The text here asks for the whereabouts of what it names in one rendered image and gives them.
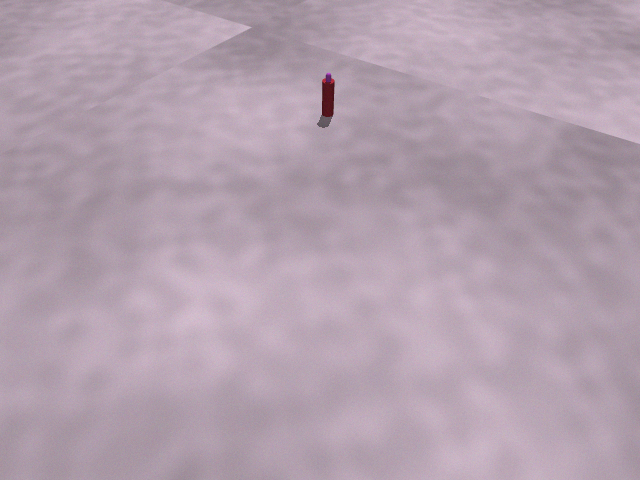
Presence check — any bottle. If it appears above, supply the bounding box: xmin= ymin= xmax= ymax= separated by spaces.
xmin=322 ymin=73 xmax=335 ymax=117

